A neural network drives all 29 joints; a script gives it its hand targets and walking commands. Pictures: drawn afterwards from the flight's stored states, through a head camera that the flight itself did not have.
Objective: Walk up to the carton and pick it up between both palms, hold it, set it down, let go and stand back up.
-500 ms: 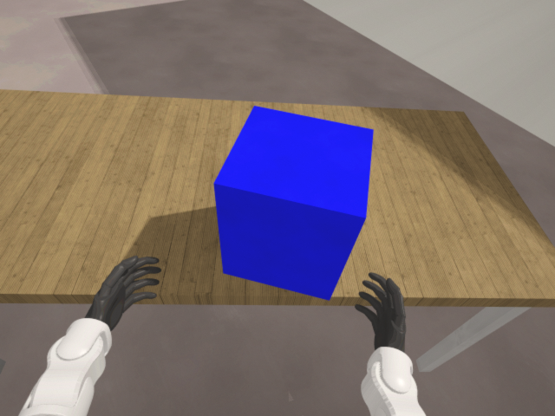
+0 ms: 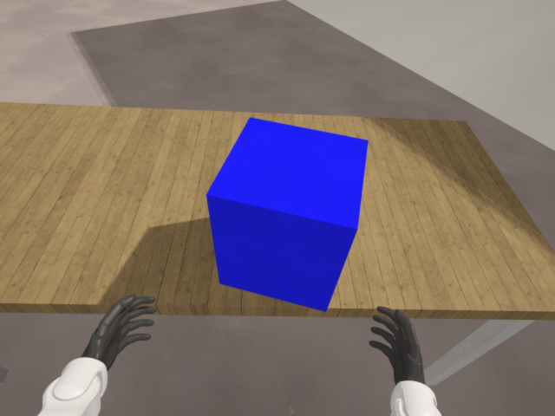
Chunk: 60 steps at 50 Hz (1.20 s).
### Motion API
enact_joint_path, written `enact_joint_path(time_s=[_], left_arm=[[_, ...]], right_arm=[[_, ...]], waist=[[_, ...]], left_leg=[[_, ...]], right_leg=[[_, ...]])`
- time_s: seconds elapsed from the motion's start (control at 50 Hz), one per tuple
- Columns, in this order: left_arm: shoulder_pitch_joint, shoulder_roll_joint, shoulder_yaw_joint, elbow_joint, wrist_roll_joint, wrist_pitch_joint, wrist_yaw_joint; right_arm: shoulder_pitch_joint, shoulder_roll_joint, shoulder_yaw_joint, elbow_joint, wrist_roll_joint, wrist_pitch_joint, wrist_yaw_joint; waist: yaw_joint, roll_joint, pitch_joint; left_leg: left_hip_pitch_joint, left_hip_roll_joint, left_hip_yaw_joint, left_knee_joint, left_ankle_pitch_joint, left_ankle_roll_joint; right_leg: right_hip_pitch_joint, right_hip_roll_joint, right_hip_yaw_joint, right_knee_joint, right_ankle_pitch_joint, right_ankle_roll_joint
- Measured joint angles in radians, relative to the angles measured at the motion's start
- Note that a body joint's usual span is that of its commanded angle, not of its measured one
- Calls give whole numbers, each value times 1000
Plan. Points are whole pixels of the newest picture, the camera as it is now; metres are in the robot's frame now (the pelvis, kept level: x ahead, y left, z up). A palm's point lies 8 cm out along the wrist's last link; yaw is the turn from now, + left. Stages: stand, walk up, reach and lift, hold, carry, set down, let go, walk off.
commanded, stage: set down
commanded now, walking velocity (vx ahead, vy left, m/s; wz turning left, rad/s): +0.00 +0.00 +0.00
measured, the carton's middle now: (288, 216) +0.44 -0.01 +0.01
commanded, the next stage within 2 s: let go in 0.68 s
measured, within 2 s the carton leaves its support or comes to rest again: neither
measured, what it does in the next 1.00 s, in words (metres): stands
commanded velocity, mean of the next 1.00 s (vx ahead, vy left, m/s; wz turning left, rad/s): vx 0.00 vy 0.00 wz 0.00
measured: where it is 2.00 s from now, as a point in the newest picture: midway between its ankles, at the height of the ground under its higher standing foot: outside the picture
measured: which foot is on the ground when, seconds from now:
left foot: down 0.00-1.00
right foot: down 0.00-1.00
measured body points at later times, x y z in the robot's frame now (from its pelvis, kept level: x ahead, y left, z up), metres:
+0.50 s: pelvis +0.00 -0.02 +0.00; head +0.00 -0.02 +0.45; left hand +0.18 +0.23 -0.07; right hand +0.19 -0.22 -0.07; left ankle -0.01 +0.12 -0.74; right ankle -0.01 -0.14 -0.74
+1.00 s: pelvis +0.00 -0.02 +0.00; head +0.00 -0.01 +0.45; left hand +0.16 +0.22 -0.09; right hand +0.17 -0.24 -0.08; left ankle -0.01 +0.12 -0.74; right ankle -0.01 -0.14 -0.74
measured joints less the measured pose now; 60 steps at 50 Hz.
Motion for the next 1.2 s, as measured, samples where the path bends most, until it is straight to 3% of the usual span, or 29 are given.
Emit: enact_joint_path(time_s=[0.48,0.94,1.2], left_arm=[[12,-78,32,151,112,53,22],[62,-138,27,134,174,161,129],[44,-156,24,138,175,165,136]], right_arm=[[-7,-49,-25,208,-82,-38,83],[-53,-99,-87,339,-158,6,184],[-54,-110,-76,338,-157,-11,204]], waist=[[-9,4,-28],[7,-23,-27],[-11,-11,-40]], left_leg=[[-10,3,-20,-54,37,-21],[-3,0,2,-79,53,-18],[-12,-3,8,-80,54,-15]], right_leg=[[-28,6,-20,-1,1,-21],[-42,2,0,4,8,-20],[-56,0,7,9,8,-18]])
